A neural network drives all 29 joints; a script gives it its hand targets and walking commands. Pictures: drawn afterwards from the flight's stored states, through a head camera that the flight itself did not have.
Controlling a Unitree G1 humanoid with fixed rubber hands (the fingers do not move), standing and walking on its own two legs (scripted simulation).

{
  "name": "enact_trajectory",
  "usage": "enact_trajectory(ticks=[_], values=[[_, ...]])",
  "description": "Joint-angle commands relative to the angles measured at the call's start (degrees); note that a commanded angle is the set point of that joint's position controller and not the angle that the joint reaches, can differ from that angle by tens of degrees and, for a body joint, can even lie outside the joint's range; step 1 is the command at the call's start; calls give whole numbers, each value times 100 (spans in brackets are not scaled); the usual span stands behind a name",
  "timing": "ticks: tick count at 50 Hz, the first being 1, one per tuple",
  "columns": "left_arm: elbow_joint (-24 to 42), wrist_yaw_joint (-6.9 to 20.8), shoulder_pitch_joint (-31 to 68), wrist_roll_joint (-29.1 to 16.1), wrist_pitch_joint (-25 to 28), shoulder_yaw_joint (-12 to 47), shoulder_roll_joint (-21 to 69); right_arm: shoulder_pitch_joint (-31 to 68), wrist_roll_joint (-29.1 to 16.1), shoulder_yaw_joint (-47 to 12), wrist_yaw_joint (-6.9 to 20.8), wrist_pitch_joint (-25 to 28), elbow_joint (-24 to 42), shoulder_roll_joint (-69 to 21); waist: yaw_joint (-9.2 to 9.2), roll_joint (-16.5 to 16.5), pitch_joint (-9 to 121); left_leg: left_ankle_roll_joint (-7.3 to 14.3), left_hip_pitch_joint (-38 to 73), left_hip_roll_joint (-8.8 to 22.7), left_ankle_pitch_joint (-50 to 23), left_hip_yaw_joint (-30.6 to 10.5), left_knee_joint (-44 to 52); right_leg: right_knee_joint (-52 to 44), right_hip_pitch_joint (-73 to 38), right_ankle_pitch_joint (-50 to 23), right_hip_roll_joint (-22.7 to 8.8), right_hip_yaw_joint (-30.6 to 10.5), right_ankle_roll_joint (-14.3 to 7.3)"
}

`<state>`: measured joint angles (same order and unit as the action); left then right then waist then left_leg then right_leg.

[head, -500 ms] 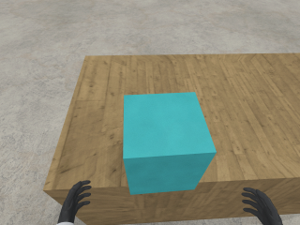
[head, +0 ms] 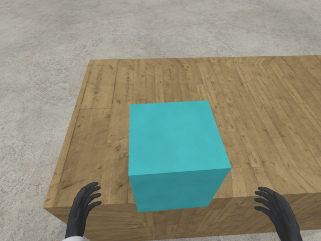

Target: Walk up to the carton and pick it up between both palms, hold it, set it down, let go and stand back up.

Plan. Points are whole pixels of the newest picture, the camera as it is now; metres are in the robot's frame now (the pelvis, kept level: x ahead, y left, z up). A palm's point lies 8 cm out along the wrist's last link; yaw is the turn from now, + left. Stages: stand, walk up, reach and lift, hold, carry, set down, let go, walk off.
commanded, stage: reach and lift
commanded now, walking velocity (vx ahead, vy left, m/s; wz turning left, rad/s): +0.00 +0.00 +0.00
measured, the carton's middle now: (171, 158) +0.35 -0.01 -0.02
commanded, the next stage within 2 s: none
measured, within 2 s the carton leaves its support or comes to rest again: neither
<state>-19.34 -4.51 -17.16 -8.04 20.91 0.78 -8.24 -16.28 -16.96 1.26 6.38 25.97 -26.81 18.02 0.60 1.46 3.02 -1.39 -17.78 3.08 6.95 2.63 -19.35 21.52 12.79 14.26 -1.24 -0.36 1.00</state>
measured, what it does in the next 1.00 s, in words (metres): stands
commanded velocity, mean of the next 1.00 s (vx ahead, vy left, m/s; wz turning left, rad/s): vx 0.00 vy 0.00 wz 0.00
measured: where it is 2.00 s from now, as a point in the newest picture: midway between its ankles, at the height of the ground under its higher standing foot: outside the picture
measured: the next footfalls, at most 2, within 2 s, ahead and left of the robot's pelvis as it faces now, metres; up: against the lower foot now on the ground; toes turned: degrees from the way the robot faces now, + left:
none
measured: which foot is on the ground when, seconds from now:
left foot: down 0.00-1.00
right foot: down 0.00-1.00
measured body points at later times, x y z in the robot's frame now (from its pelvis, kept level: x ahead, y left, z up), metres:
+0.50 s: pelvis +0.01 +0.00 +0.00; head +0.04 +0.01 +0.45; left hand +0.26 +0.20 +0.03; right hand +0.27 -0.24 +0.05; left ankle +0.03 +0.14 -0.75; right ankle -0.04 -0.13 -0.75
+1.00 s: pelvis -0.01 +0.00 +0.00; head +0.01 +0.01 +0.45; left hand +0.32 +0.19 +0.12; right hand +0.35 -0.21 +0.13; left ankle +0.03 +0.14 -0.75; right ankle -0.04 -0.13 -0.75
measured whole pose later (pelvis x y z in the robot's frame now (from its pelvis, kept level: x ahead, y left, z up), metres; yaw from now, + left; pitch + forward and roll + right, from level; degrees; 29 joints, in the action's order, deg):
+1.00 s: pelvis -0.01 +0.00 +0.00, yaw +0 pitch +4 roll +0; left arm 10.0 -7.2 13.5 -10.0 -37.2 -2.7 -12.8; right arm 18.5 -21.4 1.3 -3.3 -17.8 -7.0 19.3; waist 0.6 1.5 2.2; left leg -1.8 -16.0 3.1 4.1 2.6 -15.8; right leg 19.7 12.0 12.2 -1.1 -0.6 1.0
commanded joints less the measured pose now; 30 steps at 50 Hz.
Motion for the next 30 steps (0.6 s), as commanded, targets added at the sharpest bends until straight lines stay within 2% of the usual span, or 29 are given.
enact_trajectory(ticks=[1, 2, 6, 7, 8, 9, 13, 17, 18, 20, 22, 24, 26, 29, 30], values=[[1375, -127, 869, -347, 4, 659, -465, 941, -76, -209, -46, 3, 1566, 265, -72, 169, 689, 14, 2373, -288, -236, -43, -71, -597, 890, -172, 333, -170, -316], [1307, -156, 885, -348, -67, 617, -455, 1019, -38, -182, -55, -39, 1626, 285, -112, 243, 673, 26, 2346, -291, -275, -34, -71, -592, 851, -242, 342, -180, -302], [1719, -194, 1020, -408, -407, 620, -499, 1099, -24, -152, -119, -349, 1857, 331, -83, 291, 849, 37, 2443, -291, -498, -13, -59, -566, 747, -490, 355, -185, -242], [1758, -197, 956, -348, -511, 556, -510, 1149, -28, -167, -151, -440, 1807, 344, -72, 170, 849, 11, 2509, -310, -705, -18, -67, -566, 700, -636, 366, -197, -231], [1914, -175, 866, -326, -607, 516, -500, 1063, -57, -153, -164, -504, 1900, 368, -41, 240, 942, 2, 2591, -302, -852, -12, -68, -595, 646, -789, 379, -174, -225], [2099, -194, 941, -269, -727, 484, -524, 1203, -80, -154, -199, -588, 1901, 398, -57, 100, 1032, -25, 2676, -320, -1022, -21, -84, -577, 591, -889, 394, -176, -236], [2632, -110, 671, -196, -1225, 337, -459, 1014, -220, -212, -317, -907, 2161, 448, -68, 119, 1057, -69, 2855, -359, -1864, -28, -138, -619, 291, -1741, 400, -197, -177], [3097, 11, 618, -122, -1800, 78, -528, 1148, -323, -315, -483, -1240, 2807, 579, -92, 249, 1251, -67, 2983, -406, -2414, -28, -158, -622, 21, -2558, 422, -247, -73], [3230, 16, 859, -104, -1964, 56, -591, 1419, -316, -275, -527, -1329, 2953, 597, -46, 204, 1202, -77, 2981, -407, -2353, -33, -156, -644, 59, -2434, 434, -218, -63], [3574, 6, 1027, -97, -2279, -75, -620, 1537, -346, -299, -592, -1547, 3292, 648, -137, 135, 1293, -83, 3040, -397, -2375, -19, -154, -648, 25, -2412, 429, -226, -56], [3915, -37, 1188, -91, -2595, -104, -532, 1671, -402, -230, -645, -1777, 3384, 654, -130, -19, 1303, -139, 3188, -351, -2472, -16, -130, -693, 125, -2218, 446, -161, -97], [4149, -104, 1560, -129, -2918, -200, -589, 2006, -432, -121, -679, -2032, 3572, 747, -126, -36, 1334, -161, 3273, -297, -2303, -48, -87, -742, 227, -1802, 459, -102, -111], [4206, -133, 1845, -202, -3223, -295, -686, 2266, -381, 2, -728, -2293, 3618, 843, -97, 19, 1340, -123, 3176, -308, -2098, -32, -81, -729, 337, -1654, 434, -167, -81], [4395, -150, 1989, -257, -3768, -361, -607, 2490, -449, 114, -825, -2685, 3611, 925, -73, 5, 1237, -172, 3204, -262, -2171, -51, -66, -709, 275, -1684, 460, -101, -76], [4404, -142, 2154, -266, -3930, -485, -678, 2613, -498, 98, -862, -2813, 3664, 951, -111, -26, 1289, -154, 3159, -283, -2144, -15, -69, -704, 224, -1672, 423, -136, -72]])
